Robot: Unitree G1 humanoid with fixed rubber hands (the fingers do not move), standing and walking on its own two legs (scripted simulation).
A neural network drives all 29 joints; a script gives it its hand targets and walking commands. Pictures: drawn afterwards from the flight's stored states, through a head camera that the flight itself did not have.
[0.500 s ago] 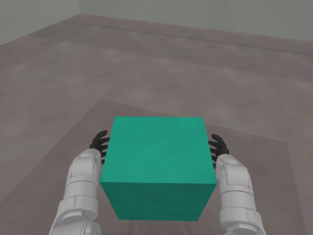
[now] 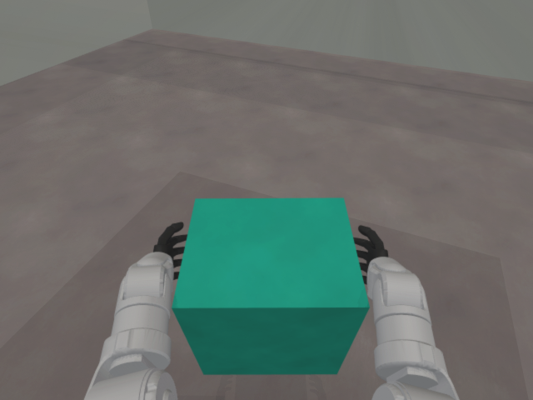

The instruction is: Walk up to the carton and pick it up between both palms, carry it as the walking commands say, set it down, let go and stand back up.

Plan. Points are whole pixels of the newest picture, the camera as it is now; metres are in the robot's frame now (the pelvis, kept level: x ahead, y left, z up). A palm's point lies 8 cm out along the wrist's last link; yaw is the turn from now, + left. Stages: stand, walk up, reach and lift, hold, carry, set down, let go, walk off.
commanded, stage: reach and lift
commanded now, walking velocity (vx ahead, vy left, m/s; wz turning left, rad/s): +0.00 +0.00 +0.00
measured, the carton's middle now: (269, 291) +0.32 -0.01 -0.02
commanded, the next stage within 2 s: hold in 0.76 s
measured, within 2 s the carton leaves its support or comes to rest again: neither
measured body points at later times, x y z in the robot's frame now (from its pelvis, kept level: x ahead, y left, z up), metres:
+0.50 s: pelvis +0.06 +0.01 +0.01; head +0.02 +0.00 +0.46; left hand +0.33 +0.17 +0.03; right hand +0.30 -0.18 +0.02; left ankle +0.04 +0.14 -0.74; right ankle +0.03 -0.14 -0.74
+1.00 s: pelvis +0.00 -0.01 +0.00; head -0.04 +0.00 +0.45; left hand +0.30 +0.19 +0.04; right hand +0.30 -0.16 +0.03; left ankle +0.04 +0.13 -0.74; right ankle +0.03 -0.14 -0.74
